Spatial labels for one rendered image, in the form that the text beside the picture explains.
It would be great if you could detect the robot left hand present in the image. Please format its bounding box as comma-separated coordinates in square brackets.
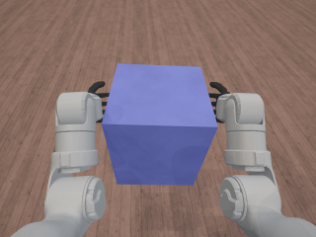
[87, 81, 110, 123]

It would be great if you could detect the robot right hand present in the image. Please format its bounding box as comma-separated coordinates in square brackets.
[208, 82, 230, 123]

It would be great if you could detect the carton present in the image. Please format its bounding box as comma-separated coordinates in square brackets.
[102, 63, 218, 186]

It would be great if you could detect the right robot upper arm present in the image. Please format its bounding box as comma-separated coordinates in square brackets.
[219, 175, 316, 237]

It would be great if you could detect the robot left forearm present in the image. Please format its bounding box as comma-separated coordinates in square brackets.
[44, 91, 103, 215]

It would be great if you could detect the robot right forearm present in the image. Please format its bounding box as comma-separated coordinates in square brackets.
[216, 93, 281, 208]

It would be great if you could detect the left robot upper arm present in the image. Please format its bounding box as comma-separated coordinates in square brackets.
[10, 176, 107, 237]

